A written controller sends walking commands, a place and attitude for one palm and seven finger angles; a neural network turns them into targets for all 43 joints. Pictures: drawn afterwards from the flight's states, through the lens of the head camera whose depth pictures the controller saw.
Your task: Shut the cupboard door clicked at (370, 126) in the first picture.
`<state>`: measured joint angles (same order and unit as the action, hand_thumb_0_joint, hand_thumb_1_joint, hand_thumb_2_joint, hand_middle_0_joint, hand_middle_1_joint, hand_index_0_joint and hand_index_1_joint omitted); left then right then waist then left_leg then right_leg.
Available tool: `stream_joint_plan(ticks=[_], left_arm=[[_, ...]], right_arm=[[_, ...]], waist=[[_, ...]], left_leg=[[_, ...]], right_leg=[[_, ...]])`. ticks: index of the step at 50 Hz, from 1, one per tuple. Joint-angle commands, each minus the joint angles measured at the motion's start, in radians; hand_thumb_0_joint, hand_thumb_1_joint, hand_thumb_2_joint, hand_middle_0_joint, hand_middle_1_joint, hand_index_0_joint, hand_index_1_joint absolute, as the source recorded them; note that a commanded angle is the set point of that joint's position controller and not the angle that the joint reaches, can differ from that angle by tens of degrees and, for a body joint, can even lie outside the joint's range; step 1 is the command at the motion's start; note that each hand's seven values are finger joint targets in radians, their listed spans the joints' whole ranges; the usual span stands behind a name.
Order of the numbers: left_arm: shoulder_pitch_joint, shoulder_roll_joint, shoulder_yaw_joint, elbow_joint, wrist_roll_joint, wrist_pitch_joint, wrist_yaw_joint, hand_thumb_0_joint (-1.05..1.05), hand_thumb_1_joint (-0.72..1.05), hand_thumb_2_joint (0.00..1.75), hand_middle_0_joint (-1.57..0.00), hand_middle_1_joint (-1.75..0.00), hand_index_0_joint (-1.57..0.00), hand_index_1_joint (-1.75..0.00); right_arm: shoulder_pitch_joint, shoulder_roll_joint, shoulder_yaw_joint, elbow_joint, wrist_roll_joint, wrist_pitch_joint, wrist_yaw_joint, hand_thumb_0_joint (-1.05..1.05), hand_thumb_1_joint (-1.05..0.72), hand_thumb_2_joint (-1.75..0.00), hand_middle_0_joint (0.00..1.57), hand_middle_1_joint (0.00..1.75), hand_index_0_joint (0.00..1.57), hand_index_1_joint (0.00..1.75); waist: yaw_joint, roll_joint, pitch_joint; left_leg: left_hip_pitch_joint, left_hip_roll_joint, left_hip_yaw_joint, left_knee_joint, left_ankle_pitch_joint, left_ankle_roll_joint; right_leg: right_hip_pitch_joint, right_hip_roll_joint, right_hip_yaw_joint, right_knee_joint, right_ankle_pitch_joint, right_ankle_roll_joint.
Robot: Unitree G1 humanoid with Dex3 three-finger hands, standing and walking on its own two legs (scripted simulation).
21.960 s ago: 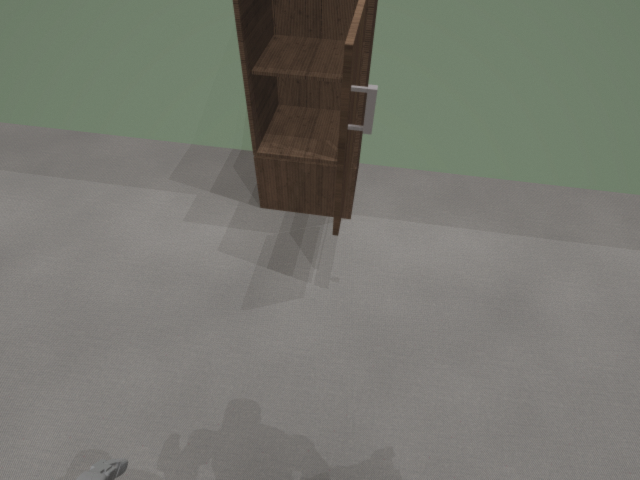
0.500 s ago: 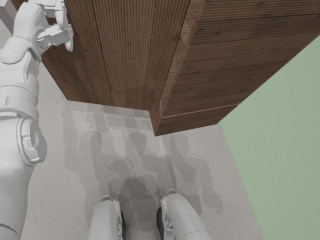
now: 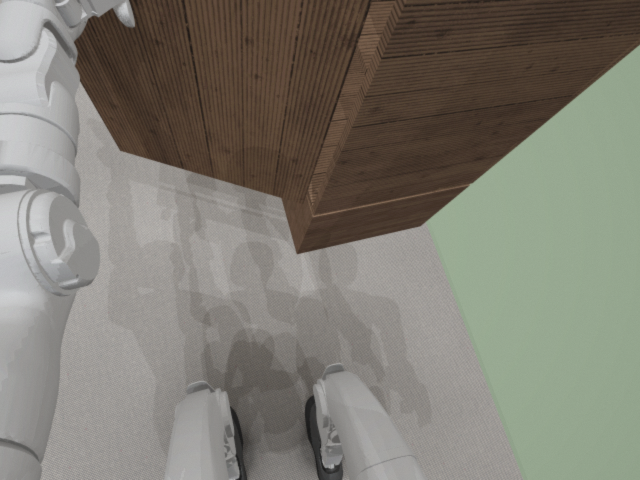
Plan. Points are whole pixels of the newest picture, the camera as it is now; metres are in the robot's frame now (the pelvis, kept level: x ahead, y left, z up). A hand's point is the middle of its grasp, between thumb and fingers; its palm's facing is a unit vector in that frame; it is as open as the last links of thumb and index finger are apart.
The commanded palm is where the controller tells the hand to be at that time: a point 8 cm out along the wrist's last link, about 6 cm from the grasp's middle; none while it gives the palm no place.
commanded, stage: pull the fist back off the door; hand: left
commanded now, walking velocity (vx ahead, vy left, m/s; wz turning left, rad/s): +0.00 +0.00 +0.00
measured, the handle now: out of the picture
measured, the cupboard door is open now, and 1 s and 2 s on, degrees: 61 60 60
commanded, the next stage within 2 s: draw the hand back to the body in 0.78 s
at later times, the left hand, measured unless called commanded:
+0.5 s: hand (144, 32) +0.56 +0.10 +0.11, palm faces +0.13 -0.99 -0.03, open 3.1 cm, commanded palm +0.52 +0.14 +0.11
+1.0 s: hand (149, 67) +0.51 +0.10 +0.12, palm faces +0.13 -0.99 -0.02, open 3.1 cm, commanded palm +0.46 +0.15 +0.13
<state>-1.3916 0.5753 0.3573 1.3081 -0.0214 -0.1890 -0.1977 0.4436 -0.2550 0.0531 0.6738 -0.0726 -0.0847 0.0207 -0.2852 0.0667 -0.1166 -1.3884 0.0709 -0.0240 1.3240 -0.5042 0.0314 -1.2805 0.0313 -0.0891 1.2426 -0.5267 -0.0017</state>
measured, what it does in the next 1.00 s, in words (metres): stands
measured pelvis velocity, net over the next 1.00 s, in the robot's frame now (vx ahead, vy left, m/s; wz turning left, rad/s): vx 0.02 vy -0.03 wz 0.05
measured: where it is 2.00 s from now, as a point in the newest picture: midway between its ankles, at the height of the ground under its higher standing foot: (280, 462)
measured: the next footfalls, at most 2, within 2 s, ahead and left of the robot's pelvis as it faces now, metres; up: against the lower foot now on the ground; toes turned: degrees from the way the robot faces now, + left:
none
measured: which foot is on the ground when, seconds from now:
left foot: down 0.00-1.00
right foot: down 0.00-1.00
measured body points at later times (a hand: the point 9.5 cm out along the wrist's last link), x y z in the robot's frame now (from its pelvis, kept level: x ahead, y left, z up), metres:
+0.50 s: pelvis +0.03 -0.02 +0.04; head +0.18 -0.01 +0.47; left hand +0.55 +0.15 +0.11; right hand +0.00 -0.27 -0.07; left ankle +0.04 +0.10 -0.61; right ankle +0.02 -0.13 -0.61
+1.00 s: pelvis +0.02 -0.03 +0.05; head +0.14 -0.03 +0.48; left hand +0.50 +0.15 +0.12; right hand +0.08 -0.28 -0.08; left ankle +0.04 +0.10 -0.61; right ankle +0.02 -0.13 -0.61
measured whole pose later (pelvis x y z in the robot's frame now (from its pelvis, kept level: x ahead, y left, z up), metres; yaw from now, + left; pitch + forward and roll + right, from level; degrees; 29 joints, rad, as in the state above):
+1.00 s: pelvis +0.02 -0.03 +0.05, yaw +3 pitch +22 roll +0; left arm -0.84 0.22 0.27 1.09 -0.02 -0.51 0.08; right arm 0.31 -0.23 -0.01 0.64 -0.05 0.03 0.05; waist -0.15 0.03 -0.14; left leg -1.01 0.05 0.02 1.10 -0.46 -0.01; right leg -0.96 0.01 -0.05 1.11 -0.53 -0.04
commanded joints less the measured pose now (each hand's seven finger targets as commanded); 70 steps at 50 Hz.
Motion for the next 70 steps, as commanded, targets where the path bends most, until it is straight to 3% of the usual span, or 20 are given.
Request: stream_joint_plan(ticks=[1, 4, 7, 12, 17, 21, 27, 33, 34, 35, 38, 45, 48, 50, 53, 56, 60, 62, 66, 70], left_arm=[[-0.453, 0.025, 0.032, -0.341, 0.069, -0.121, 0.362, 0.0, 0.9, 0.9, -1.3, -1.5, -1.3, -1.5], [-0.425, -0.029, -0.061, -0.329, 0.157, -0.174, 0.389, 0.0, 0.9, 0.9, -1.3, -1.5, -1.3, -1.5], [-0.435, -0.001, -0.036, -0.291, 0.12, -0.181, 0.346, 0.0, 0.9, 0.9, -1.3, -1.5, -1.3, -1.5], [-0.316, 0.069, 0.058, -0.287, 0.083, -0.248, 0.347, 0.0, 0.9, 0.9, -1.3, -1.5, -1.3, -1.5], [-0.07, -0.032, 0.012, -0.255, 0.084, -0.293, 0.333, 0.0, 0.9, 0.9, -1.3, -1.5, -1.3, -1.5], [0.017, -0.112, -0.022, -0.314, 0.034, -0.295, 0.306, 0.0, 0.9, 0.9, -1.3, -1.5, -1.3, -1.5], [-0.02, -0.201, -0.097, -0.427, 0.004, -0.375, 0.304, 0.0, 0.9, 0.9, -1.3, -1.5, -1.3, -1.5], [0.082, -0.219, -0.115, -0.478, 0.01, -0.41, 0.309, 0.0, 0.9, 0.9, -1.3, -1.5, -1.3, -1.5], [0.124, -0.261, -0.137, -0.469, 0.003, -0.403, 0.307, 0.0, 0.9, 0.9, -1.3, -1.5, -1.3, -1.5], [0.145, -0.244, -0.118, -0.458, -0.004, -0.398, 0.308, 0.0, 0.9, 0.9, -1.3, -1.5, -1.3, -1.5], [0.129, -0.205, -0.097, -0.435, 0.0, -0.385, 0.311, 0.0, 0.9, 0.9, -1.3, -1.5, -1.3, -1.5], [0.051, -0.216, -0.118, -0.359, 0.0, -0.399, 0.306, 0.0, 0.9, 0.9, -1.3, -1.5, -1.3, -1.5], [0.174, -0.109, -0.024, -0.451, -0.016, -0.396, 0.284, 0.0, 0.9, 0.9, -1.3, -1.5, -1.3, -1.5], [0.281, -0.143, -0.048, -0.526, -0.035, -0.375, 0.256, 0.0, 0.9, 0.9, -1.3, -1.5, -1.3, -1.5], [0.428, -0.175, -0.074, -0.655, -0.082, -0.32, 0.226, 0.0, 0.9, 0.9, -1.3, -1.5, -1.3, -1.5], [0.49, -0.184, -0.091, -0.748, -0.118, -0.27, 0.209, 0.0, 0.9, 0.9, -1.3, -1.5, -1.3, -1.5], [0.535, -0.228, -0.153, -0.89, -0.134, -0.274, 0.194, 0.0, 0.9, 0.9, -1.3, -1.5, -1.3, -1.5], [0.619, -0.233, -0.17, -0.935, -0.14, -0.264, 0.18, 0.0, 0.9, 0.9, -1.3, -1.5, -1.3, -1.5], [0.802, -0.228, -0.162, -0.983, -0.162, -0.211, 0.149, 0.0, 0.9, 0.9, -1.27, -1.47, -1.27, -1.47], [0.914, -0.235, -0.172, -1.161, -0.186, -0.163, 0.128, 0.0, 0.9, 0.9, -1.16, -1.35, -1.16, -1.35]], right_arm=[[0.276, -0.177, -0.086, -0.035, -0.045, 0.009, 0.059, 0.0, -0.9, -0.9, 0.2, 0.3, 0.2, 0.3], [0.283, -0.181, -0.104, -0.025, -0.046, 0.043, 0.091, 0.0, -0.9, -0.9, 0.2, 0.3, 0.2, 0.3], [0.274, -0.188, -0.104, -0.021, -0.03, 0.069, 0.08, 0.0, -0.9, -0.9, 0.2, 0.3, 0.2, 0.3], [0.248, -0.172, -0.092, -0.043, -0.026, 0.076, 0.068, 0.0, -0.9, -0.9, 0.2, 0.3, 0.2, 0.3], [0.235, -0.157, -0.104, -0.062, -0.017, 0.093, 0.078, 0.0, -0.9, -0.9, 0.2, 0.3, 0.2, 0.3], [0.207, -0.151, -0.119, -0.079, 0.001, 0.11, 0.071, 0.0, -0.9, -0.9, 0.2, 0.3, 0.2, 0.3], [0.155, -0.141, -0.13, -0.06, 0.009, 0.105, 0.055, 0.0, -0.9, -0.9, 0.2, 0.3, 0.2, 0.3], [0.102, -0.133, -0.134, -0.059, 0.015, 0.107, 0.048, 0.0, -0.9, -0.9, 0.2, 0.3, 0.2, 0.3], [0.09, -0.128, -0.134, -0.064, 0.017, 0.107, 0.048, 0.0, -0.9, -0.9, 0.2, 0.3, 0.2, 0.3], [0.087, -0.13, -0.135, -0.064, 0.019, 0.109, 0.046, 0.0, -0.9, -0.9, 0.2, 0.3, 0.2, 0.3], [0.068, -0.133, -0.13, -0.067, 0.025, 0.114, 0.034, 0.0, -0.9, -0.9, 0.2, 0.3, 0.2, 0.3], [0.037, -0.132, -0.12, -0.056, 0.022, 0.099, 0.022, 0.0, -0.9, -0.9, 0.2, 0.3, 0.2, 0.3], [0.028, -0.135, -0.117, -0.102, 0.032, 0.104, 0.018, 0.0, -0.9, -0.9, 0.2, 0.3, 0.2, 0.3], [0.016, -0.126, -0.117, -0.131, 0.045, 0.108, 0.018, 0.0, -0.9, -0.9, 0.2, 0.3, 0.2, 0.3], [0.003, -0.123, -0.115, -0.167, 0.071, 0.109, 0.01, 0.0, -0.9, -0.9, 0.2, 0.3, 0.2, 0.3], [-0.02, -0.123, -0.115, -0.172, 0.09, 0.102, -0.01, 0.0, -0.9, -0.9, 0.2, 0.3, 0.2, 0.3], [-0.056, -0.117, -0.111, -0.161, 0.102, 0.07, -0.031, 0.0, -0.9, -0.9, 0.2, 0.3, 0.2, 0.3], [-0.074, -0.118, -0.109, -0.163, 0.106, 0.054, -0.035, 0.0, -0.9, -0.9, 0.2, 0.3, 0.2, 0.3], [-0.134, -0.116, -0.101, -0.179, 0.117, 0.035, -0.039, 0.0, -0.9, -0.9, 0.2, 0.3, 0.2, 0.3], [-0.201, -0.108, -0.091, -0.219, 0.127, 0.017, -0.044, 0.0, -0.9, -0.9, 0.2, 0.3, 0.2, 0.3]], waist=[[-0.009, 0.265, -0.687], [-0.032, 0.228, -0.671], [-0.036, 0.198, -0.644], [0.016, 0.152, -0.617], [0.054, 0.064, -0.568], [0.069, -0.005, -0.539], [0.06, 0.019, -0.506], [0.109, 0.072, -0.582], [0.108, 0.045, -0.567], [0.11, -0.009, -0.545], [0.104, -0.049, -0.496], [0.076, -0.052, -0.448], [0.163, -0.012, -0.582], [0.189, -0.009, -0.598], [0.207, -0.074, -0.546], [0.198, -0.137, -0.429], [0.194, -0.075, -0.356], [0.21, -0.026, -0.331], [0.247, -0.039, -0.255], [0.274, -0.027, -0.25]], left_leg=[[0.764, -0.003, -0.12, -0.141, 0.493, -0.024], [0.786, -0.009, -0.112, -0.164, 0.485, -0.026], [0.76, -0.021, -0.094, -0.193, 0.415, -0.015], [0.703, -0.036, -0.054, -0.219, 0.424, -0.005], [0.674, -0.047, -0.013, -0.241, 0.475, -0.004], [0.649, -0.06, 0.017, -0.27, 0.45, -0.001], [0.701, -0.068, 0.025, -0.268, 0.408, 0.001], [0.786, -0.071, 0.023, -0.273, 0.489, -0.008], [0.783, -0.071, 0.026, -0.273, 0.488, -0.007], [0.753, -0.072, 0.029, -0.279, 0.469, -0.005], [0.688, -0.075, 0.036, -0.288, 0.408, -0.001], [0.64, -0.078, 0.027, -0.281, 0.309, 0.001], [0.691, -0.083, 0.039, -0.314, 0.365, -0.002], [0.746, -0.081, 0.05, -0.344, 0.408, -0.004], [0.765, -0.081, 0.063, -0.407, 0.396, 0.002], [0.768, -0.079, 0.07, -0.463, 0.331, 0.007], [0.893, -0.071, 0.059, -0.524, 0.33, 0.008], [0.943, -0.072, 0.058, -0.549, 0.342, 0.005], [0.972, -0.068, 0.053, -0.613, 0.336, 0.001], [1.036, -0.068, 0.049, -0.657, 0.375, 0.001]], right_leg=[[0.098, 0.029, -0.004, -0.149, 0.292, -0.018], [0.144, 0.034, 0.001, -0.182, 0.307, -0.022], [0.208, 0.037, 0.014, -0.219, 0.307, -0.024], [0.331, 0.035, 0.034, -0.236, 0.369, -0.02], [0.446, 0.029, 0.044, -0.249, 0.494, -0.017], [0.538, 0.025, 0.06, -0.281, 0.553, -0.01], [0.502, 0.015, 0.072, -0.293, 0.524, -0.005], [0.531, 0.006, 0.071, -0.271, 0.585, -0.011], [0.531, 0.007, 0.067, -0.275, 0.589, -0.009], [0.557, 0.005, 0.071, -0.283, 0.595, -0.005], [0.574, 0.0, 0.085, -0.291, 0.577, 0.002], [0.514, -0.002, 0.094, -0.299, 0.46, 0.003], [0.651, -0.003, 0.104, -0.297, 0.524, -0.005], [0.702, 0.001, 0.098, -0.317, 0.577, -0.006], [0.79, 0.007, 0.096, -0.381, 0.599, 0.001], [0.828, 0.005, 0.104, -0.454, 0.556, 0.011], [0.793, 0.008, 0.081, -0.503, 0.496, 0.004], [0.802, 0.008, 0.072, -0.519, 0.489, -0.003], [0.835, 0.004, 0.058, -0.554, 0.462, -0.009], [0.892, -0.002, 0.05, -0.575, 0.487, -0.011]])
